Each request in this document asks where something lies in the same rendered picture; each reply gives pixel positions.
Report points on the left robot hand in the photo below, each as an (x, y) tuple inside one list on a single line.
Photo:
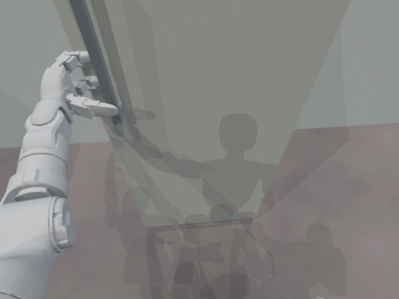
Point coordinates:
[(57, 85)]

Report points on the left robot upper arm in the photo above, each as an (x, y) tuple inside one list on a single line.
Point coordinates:
[(33, 233)]

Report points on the handle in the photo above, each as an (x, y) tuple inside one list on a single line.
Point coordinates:
[(84, 21)]

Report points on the fridge door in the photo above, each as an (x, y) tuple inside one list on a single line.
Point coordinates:
[(211, 92)]

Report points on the robot left forearm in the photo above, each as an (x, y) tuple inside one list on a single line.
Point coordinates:
[(43, 161)]

